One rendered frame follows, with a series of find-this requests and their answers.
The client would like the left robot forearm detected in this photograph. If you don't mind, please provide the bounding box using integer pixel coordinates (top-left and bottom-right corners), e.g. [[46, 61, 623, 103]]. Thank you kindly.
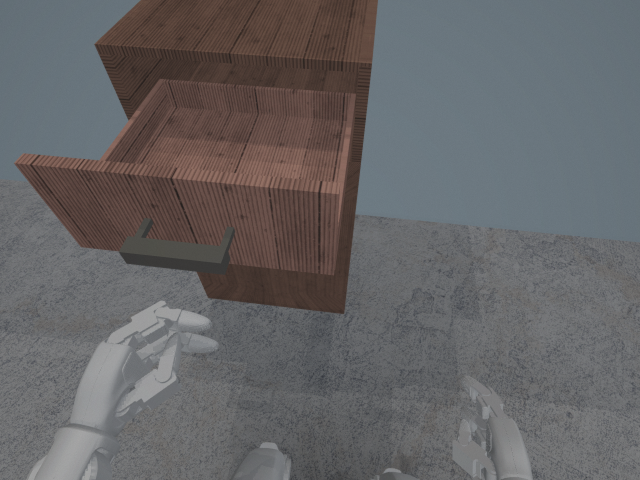
[[26, 424, 121, 480]]

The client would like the handle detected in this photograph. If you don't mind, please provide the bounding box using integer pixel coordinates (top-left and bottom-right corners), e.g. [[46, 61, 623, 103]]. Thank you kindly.
[[119, 218, 235, 275]]

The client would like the cabinet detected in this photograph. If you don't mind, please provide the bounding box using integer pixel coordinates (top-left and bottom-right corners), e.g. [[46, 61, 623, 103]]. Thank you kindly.
[[94, 0, 378, 314]]

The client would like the drawer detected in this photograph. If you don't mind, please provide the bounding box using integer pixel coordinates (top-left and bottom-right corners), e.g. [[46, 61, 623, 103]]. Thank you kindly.
[[14, 79, 356, 275]]

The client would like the left robot shin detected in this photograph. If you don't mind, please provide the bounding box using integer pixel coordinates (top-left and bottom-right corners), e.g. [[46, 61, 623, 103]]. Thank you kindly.
[[260, 442, 279, 451]]

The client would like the robot left thigh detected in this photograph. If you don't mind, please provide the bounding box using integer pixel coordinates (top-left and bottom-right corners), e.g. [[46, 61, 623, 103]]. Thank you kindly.
[[230, 448, 291, 480]]

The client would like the left robot hand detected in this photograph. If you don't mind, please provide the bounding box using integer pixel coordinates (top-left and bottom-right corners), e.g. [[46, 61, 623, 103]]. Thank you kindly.
[[70, 300, 219, 437]]

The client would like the right robot hand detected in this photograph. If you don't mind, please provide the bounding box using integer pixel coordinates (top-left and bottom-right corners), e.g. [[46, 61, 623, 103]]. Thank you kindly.
[[452, 375, 533, 480]]

